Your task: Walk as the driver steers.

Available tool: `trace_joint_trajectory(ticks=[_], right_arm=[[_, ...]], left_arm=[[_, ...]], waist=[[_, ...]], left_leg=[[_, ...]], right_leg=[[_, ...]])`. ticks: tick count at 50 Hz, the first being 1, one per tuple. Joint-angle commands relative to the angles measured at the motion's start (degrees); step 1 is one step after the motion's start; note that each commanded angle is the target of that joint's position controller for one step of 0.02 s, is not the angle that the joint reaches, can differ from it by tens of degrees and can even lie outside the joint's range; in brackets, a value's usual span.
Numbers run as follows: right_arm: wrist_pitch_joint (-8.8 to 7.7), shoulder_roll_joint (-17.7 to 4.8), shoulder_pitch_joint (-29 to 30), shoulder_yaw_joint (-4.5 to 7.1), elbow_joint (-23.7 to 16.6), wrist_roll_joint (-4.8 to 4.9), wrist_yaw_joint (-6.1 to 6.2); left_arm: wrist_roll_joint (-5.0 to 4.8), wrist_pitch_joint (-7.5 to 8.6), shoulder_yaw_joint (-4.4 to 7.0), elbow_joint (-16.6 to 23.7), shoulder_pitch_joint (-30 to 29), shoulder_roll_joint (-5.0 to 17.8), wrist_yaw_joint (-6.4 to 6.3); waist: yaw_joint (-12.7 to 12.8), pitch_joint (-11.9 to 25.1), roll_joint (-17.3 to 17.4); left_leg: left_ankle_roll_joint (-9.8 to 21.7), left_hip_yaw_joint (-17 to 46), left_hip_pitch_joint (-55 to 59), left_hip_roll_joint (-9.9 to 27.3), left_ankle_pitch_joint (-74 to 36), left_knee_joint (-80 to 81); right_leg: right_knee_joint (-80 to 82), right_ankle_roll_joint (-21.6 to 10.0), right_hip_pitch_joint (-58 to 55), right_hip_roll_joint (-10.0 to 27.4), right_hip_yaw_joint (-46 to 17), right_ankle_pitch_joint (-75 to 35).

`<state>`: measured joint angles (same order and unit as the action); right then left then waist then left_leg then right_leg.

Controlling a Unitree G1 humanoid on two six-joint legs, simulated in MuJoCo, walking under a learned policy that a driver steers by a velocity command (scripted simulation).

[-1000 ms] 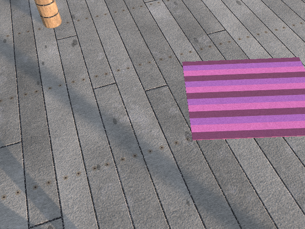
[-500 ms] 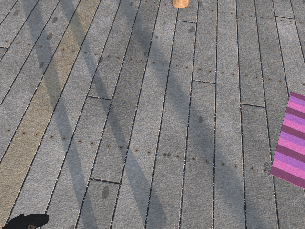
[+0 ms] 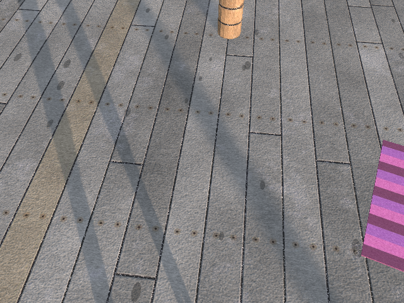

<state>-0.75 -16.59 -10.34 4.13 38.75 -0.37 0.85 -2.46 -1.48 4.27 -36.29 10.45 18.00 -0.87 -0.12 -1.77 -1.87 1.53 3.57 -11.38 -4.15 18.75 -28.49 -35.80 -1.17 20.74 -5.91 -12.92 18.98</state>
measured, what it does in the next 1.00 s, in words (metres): walks ahead, turning right: right foot, then left foot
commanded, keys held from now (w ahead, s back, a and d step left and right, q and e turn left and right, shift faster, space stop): w+e+shift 0.54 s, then w+q+shift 0.46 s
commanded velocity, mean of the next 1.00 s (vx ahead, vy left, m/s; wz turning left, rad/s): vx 0.81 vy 0.00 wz -0.40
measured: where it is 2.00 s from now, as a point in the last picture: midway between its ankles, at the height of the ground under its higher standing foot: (335, 157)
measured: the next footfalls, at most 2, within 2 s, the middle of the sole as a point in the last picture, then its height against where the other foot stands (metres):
right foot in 0.42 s outside the picture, level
left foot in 0.92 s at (315, 220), level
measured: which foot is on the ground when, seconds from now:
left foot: down 0.00-0.44, up 0.46-0.90, down 0.92-1.00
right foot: up 0.00-0.40, down 0.42-0.92, up 0.94-1.00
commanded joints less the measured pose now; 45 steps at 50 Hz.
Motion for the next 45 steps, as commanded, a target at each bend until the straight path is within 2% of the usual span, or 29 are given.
trace_joint_trajectory(ticks=[1,2,4,8,9,12,13,16,18,19,20,21,22,23,24,25,26,27,29,32,34,35,36,39,40,42,43,44,45], right_arm=[[-2.08,-9.7,-5.5,3.05,-2.1,-0.38,-0.14],[-2.60,-7.9,-4.4,2.49,-2.6,0.45,0.58],[-3.49,-7.7,-6.1,2.12,-1.9,1.04,1.33],[-4.38,-8.2,-9.5,1.59,-0.5,-0.19,0.78],[-4.28,-8.8,-14.0,1.22,1.8,-3.12,-0.22],[-4.91,-9.2,-13.0,1.07,2.5,-2.48,-0.60],[-5.05,-8.6,-13.1,0.90,3.2,-2.38,-0.58],[-4.62,-9.2,-16.7,0.89,5.8,-2.42,-0.14],[-4.28,-10.7,-16.5,0.83,6.6,-2.26,0.16],[-3.63,-12.3,-17.4,1.04,7.4,-2.32,0.18],[-3.06,-14.5,-16.7,1.50,7.1,-1.76,0.09],[-3.09,-14.8,-14.1,1.42,5.5,-1.75,-0.24],[-3.98,-6.4,-14.8,-0.55,0.2,-1.09,-1.85],[-5.46,-8.5,-8.8,-0.65,-3.6,-1.71,-2.31],[-6.03,-10.2,-0.1,-0.29,-5.5,-1.80,-2.33],[-6.44,-7.5,-3.1,-1.24,-4.9,-1.45,-1.80],[-6.02,-6.6,-4.1,-1.75,-4.4,-2.28,-1.61],[-5.00,-6.4,-6.7,-2.01,-3.7,-3.25,-1.56],[-2.66,-5.9,-10.4,-2.24,-1.5,-3.85,-1.98],[-1.45,-4.1,-2.0,-3.06,-3.2,-2.73,-2.61],[-1.92,-3.7,4.4,-3.52,-4.8,-1.66,-2.98],[-1.94,-3.7,5.1,-3.46,-4.0,-1.21,-3.25],[-2.32,-2.7,7.0,-3.91,-4.8,-0.78,-3.77],[-2.76,-2.8,10.1,-3.91,-4.1,-0.15,-4.60],[-2.91,-2.5,8.2,-3.94,-3.8,0.32,-4.70],[-2.85,-5.2,5.5,-3.20,-2.0,-0.18,-4.43],[-2.58,-6.8,0.4,-2.57,-0.4,-0.37,-4.12],[-2.19,-9.1,-9.9,-1.47,2.9,-0.31,-3.74],[-1.98,-11.1,-23.3,-0.20,7.0,-0.36,-3.13]], left_arm=[[0.10,1.42,1.67,8.1,-6.3,7.0,0.28],[0.51,1.64,1.92,7.2,-5.8,7.6,0.68],[0.71,2.23,1.14,7.2,-5.6,5.6,1.67],[0.14,2.97,0.12,8.8,-7.6,4.3,2.87],[7.07,0.46,0.30,9.3,-12.6,5.3,5.19],[4.89,-0.67,-0.21,9.9,-13.1,4.2,7.60],[4.54,-0.50,-0.35,10.0,-14.5,4.4,7.90],[4.81,-0.13,-1.52,10.9,-19.0,2.8,8.02],[4.84,-0.13,-1.74,9.7,-15.4,2.4,6.91],[4.66,0.10,-1.05,8.4,-9.7,3.8,5.97],[4.36,0.62,0.12,5.6,0.7,5.7,5.22],[4.41,1.03,2.29,0.9,15.2,9.5,4.10],[3.65,0.25,4.77,0.4,11.7,18.5,3.29],[3.89,0.05,5.48,2.9,14.2,21.0,3.00],[4.05,-0.05,4.90,0.5,14.7,18.7,2.52],[4.04,0.88,4.16,-1.8,15.0,16.2,1.89],[3.94,1.52,3.57,-2.0,11.9,14.1,1.32],[3.86,2.16,2.85,-1.2,8.5,12.4,1.01],[3.56,3.81,0.80,-1.4,6.4,7.4,1.28],[3.30,6.16,0.10,-4.1,9.6,6.2,2.02],[2.95,7.15,-0.01,-5.3,12.1,6.1,2.66],[2.73,7.49,-0.24,-5.8,12.3,5.8,2.81],[2.76,8.12,-0.33,-6.1,13.4,6.5,2.67],[3.17,8.84,-0.75,-9.2,16.2,6.9,1.71],[3.37,9.08,-0.72,-8.9,14.4,8.4,1.28],[4.40,8.39,-0.38,-9.8,15.3,9.9,-0.05],[5.48,7.50,-0.14,-9.7,14.4,10.7,-0.78],[6.55,6.50,0.10,-9.3,12.6,11.3,-1.52],[6.81,5.70,0.41,-8.4,8.4,12.3,-1.86]], waist=[[-3.9,1.1,12.5],[-3.4,-0.1,7.6],[-4.2,-1.4,5.5],[-5.9,-3.9,6.1],[-6.7,-5.4,3.2],[-5.3,-7.7,9.2],[-5.3,-8.6,8.6],[-6.4,-9.7,7.6],[-3.1,-5.6,9.0],[0.6,-0.4,9.8],[6.1,6.1,10.9],[13.5,13.5,8.2],[6.8,17.2,-11.9],[9.3,25.2,-5.5],[10.6,17.5,1.1],[6.2,8.1,2.2],[3.1,5.6,4.2],[0.1,3.5,2.9],[-2.8,2.2,2.2],[-0.7,-4.2,0.8],[1.6,-7.0,0.3],[2.1,-6.2,1.6],[2.8,-6.3,-0.2],[3.6,-6.2,2.2],[1.7,-4.6,-0.2],[0.0,0.0,-2.5],[-2.9,3.5,-4.2],[-7.8,8.5,-5.1],[-14.8,11.8,-4.1]], left_leg=[[12.5,29.1,18.0,26.9,15.4,17.5],[10.6,24.7,18.1,25.0,14.4,17.6],[8.5,18.0,20.4,23.1,9.2,18.0],[6.9,6.1,17.3,19.8,1.7,20.5],[6.0,2.2,13.1,19.4,1.7,22.8],[4.2,-5.0,9.8,18.8,-2.1,23.9],[3.8,-7.2,10.6,18.9,-4.0,24.5],[3.2,-13.0,16.0,19.8,-14.9,23.2],[2.2,-18.5,16.7,19.6,-51.5,12.9],[2.2,-19.0,17.5,20.5,-69.4,2.7],[2.2,-18.7,13.2,21.6,-74.3,-10.7],[0.7,-18.5,0.9,20.3,-63.6,-29.4],[-3.3,-16.9,-28.8,8.7,-2.5,-52.5],[-3.4,-3.3,-36.1,4.6,5.5,-63.0],[-2.2,0.9,-40.4,7.2,-1.0,-62.0],[-1.9,-0.1,-37.8,9.8,-2.7,-56.9],[-2.0,-0.1,-34.5,11.8,-1.9,-51.5],[-2.6,0.1,-29.8,12.5,-1.1,-49.0],[-2.9,-0.5,-25.4,14.0,0.1,-44.3],[-3.1,-4.0,-28.8,14.9,-8.7,-33.8],[-1.9,-5.4,-30.3,14.5,-17.3,-23.9],[-0.9,-6.8,-29.5,12.8,-21.5,-20.8],[0.2,-7.5,-27.3,12.4,-24.9,-16.1],[3.8,-10.0,-24.4,6.6,-29.1,-8.3],[4.7,-9.1,-21.2,5.6,-30.5,-6.4],[6.0,-12.6,-16.4,0.3,-24.0,-6.8],[6.9,-13.0,-11.6,-1.8,-20.1,-7.1],[7.8,-13.3,-2.1,-4.2,-16.2,-8.3],[10.0,-10.4,10.0,-2.8,-13.7,-5.4]], right_leg=[[-19.9,-0.3,29.5,5.6,3.6,10.7],[-23.7,0.2,31.1,7.6,4.1,6.6],[-28.2,2.0,35.3,10.5,5.3,0.7],[-32.3,3.4,36.8,12.4,8.9,-6.9],[-31.8,2.6,34.0,10.2,12.1,-6.3],[-26.0,1.0,30.1,11.9,13.2,-11.0],[-23.5,0.1,29.7,11.9,14.7,-11.4],[-14.7,-3.5,27.1,10.6,20.0,-6.6],[-10.6,-7.0,15.7,5.4,25.0,-0.4],[-10.6,-8.7,7.6,1.0,26.9,3.8],[-9.0,-10.5,-6.2,-1.7,25.7,4.4],[-4.1,-12.2,-26.6,-1.9,19.6,2.5],[7.4,-17.5,-46.3,13.3,-12.5,22.1],[18.2,-20.8,-48.6,21.9,-36.3,29.1],[19.7,-18.4,-44.3,19.8,-30.5,20.7],[18.0,-16.9,-33.5,18.5,-23.4,3.1],[18.8,-16.0,-26.0,15.6,-17.1,3.3],[19.9,-16.2,-17.8,13.0,-14.1,2.1],[22.0,-16.4,-10.2,11.4,-8.7,-1.3],[29.7,-14.3,-5.1,9.8,-2.9,-3.7],[31.4,-11.8,-7.3,9.3,1.9,-14.6],[31.8,-9.7,-9.9,7.7,5.8,-18.8],[33.1,-8.8,-10.0,9.5,6.6,-24.0],[36.0,-5.3,-19.5,10.9,13.5,-42.6],[33.8,-4.1,-21.4,12.5,15.2,-52.1],[25.5,-1.9,-29.3,14.2,16.9,-78.0],[17.1,-1.0,-31.4,15.1,17.5,-86.1],[4.0,-0.4,-30.7,15.7,17.9,-91.7],[-15.6,0.1,-23.8,15.0,19.1,-88.6]])
Velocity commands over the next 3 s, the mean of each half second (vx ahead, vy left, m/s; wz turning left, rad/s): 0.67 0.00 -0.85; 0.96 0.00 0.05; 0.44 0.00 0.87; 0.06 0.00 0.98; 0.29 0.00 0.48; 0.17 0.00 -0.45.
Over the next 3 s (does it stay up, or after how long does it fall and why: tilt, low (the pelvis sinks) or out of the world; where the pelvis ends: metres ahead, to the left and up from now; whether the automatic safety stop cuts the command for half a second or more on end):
stays up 1.11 -0.39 -0.01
